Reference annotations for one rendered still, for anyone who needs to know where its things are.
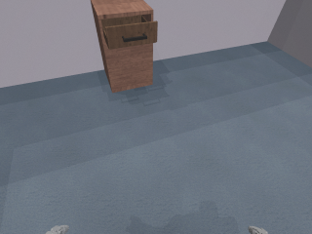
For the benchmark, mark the cabinet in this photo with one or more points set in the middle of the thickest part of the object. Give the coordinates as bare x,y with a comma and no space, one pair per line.
128,67

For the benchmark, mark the drawer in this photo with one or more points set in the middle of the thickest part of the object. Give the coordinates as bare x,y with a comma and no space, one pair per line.
132,26

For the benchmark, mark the handle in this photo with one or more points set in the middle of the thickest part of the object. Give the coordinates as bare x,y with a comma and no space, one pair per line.
130,39

